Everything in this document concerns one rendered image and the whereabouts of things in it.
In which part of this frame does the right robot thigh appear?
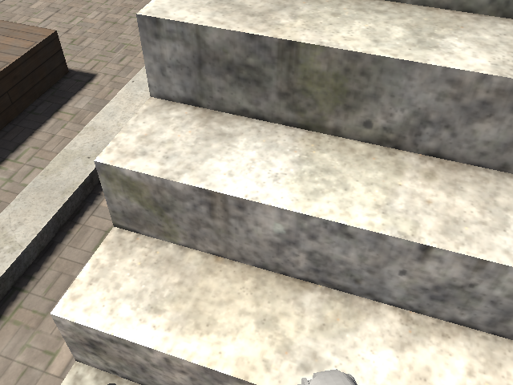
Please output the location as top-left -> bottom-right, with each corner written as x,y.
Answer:
298,369 -> 357,385

